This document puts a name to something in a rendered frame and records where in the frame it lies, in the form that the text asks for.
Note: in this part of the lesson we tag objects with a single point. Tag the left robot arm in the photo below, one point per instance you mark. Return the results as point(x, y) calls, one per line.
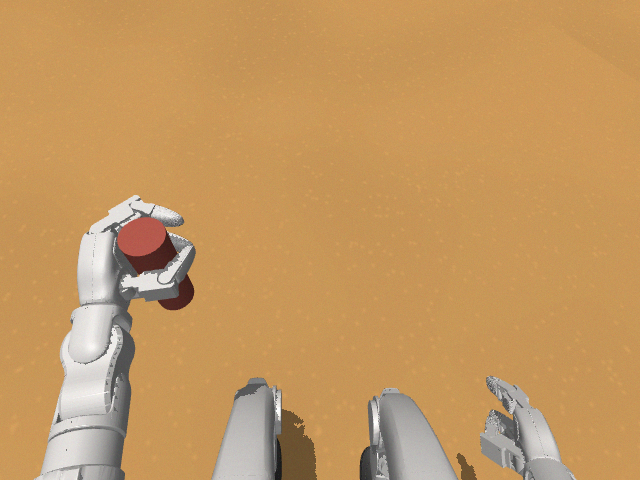
point(89, 426)

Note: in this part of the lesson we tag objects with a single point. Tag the left robot hand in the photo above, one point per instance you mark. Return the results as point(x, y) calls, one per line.
point(104, 274)

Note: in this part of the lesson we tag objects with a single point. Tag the right robot arm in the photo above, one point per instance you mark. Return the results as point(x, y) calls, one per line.
point(546, 469)

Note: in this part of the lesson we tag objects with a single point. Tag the right robot hand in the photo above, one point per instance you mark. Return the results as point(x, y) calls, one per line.
point(525, 438)

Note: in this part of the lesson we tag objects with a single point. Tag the can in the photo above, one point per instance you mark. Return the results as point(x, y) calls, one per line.
point(147, 246)

